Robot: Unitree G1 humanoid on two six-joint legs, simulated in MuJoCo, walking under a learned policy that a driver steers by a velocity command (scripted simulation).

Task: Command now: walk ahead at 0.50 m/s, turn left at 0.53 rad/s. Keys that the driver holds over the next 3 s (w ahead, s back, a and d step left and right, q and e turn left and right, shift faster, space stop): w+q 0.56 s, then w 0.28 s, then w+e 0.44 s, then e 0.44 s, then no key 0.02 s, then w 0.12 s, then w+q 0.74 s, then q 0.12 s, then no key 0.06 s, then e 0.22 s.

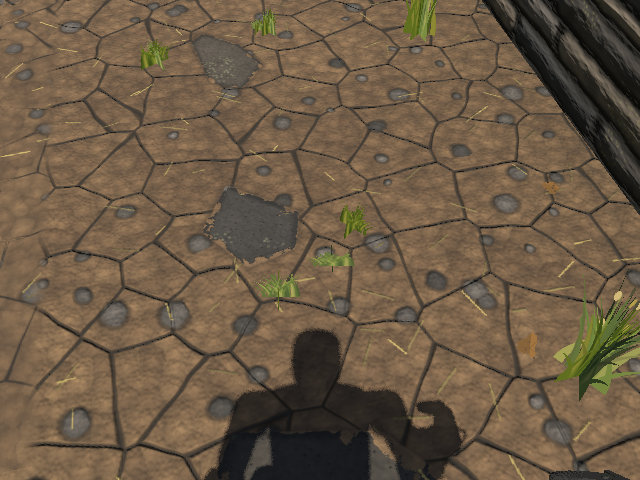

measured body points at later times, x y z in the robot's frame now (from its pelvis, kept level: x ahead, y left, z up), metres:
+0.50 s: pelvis +0.29 +0.02 +0.01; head +0.31 +0.04 +0.45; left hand +0.46 +0.31 -0.06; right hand +0.41 -0.26 -0.10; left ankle +0.15 +0.10 -0.72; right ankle +0.46 -0.07 -0.72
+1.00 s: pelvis +0.53 +0.13 +0.00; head +0.55 +0.15 +0.45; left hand +0.38 +0.37 -0.13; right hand +0.85 +0.03 -0.05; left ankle +0.58 +0.28 -0.73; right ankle +0.46 -0.06 -0.72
